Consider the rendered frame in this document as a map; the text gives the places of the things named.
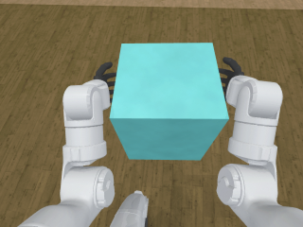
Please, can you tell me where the carton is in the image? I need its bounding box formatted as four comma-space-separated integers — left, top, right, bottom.
109, 43, 229, 161

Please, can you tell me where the robot right hand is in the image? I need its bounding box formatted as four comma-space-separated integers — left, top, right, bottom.
218, 57, 244, 102

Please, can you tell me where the robot left forearm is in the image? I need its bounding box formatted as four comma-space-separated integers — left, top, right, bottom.
60, 79, 111, 199

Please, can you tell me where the robot left thigh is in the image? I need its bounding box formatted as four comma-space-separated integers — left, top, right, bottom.
110, 193, 149, 227

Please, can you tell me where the right robot upper arm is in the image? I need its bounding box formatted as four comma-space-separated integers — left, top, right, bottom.
216, 164, 303, 227

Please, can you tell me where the robot left hand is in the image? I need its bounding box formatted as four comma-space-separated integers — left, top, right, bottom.
93, 61, 116, 103

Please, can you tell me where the robot right forearm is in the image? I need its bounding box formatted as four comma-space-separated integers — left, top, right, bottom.
225, 75, 283, 194

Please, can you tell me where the left robot upper arm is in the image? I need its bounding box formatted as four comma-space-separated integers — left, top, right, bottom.
17, 166, 115, 227

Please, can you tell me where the robot left shin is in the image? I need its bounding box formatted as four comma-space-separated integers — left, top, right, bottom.
134, 190, 146, 227

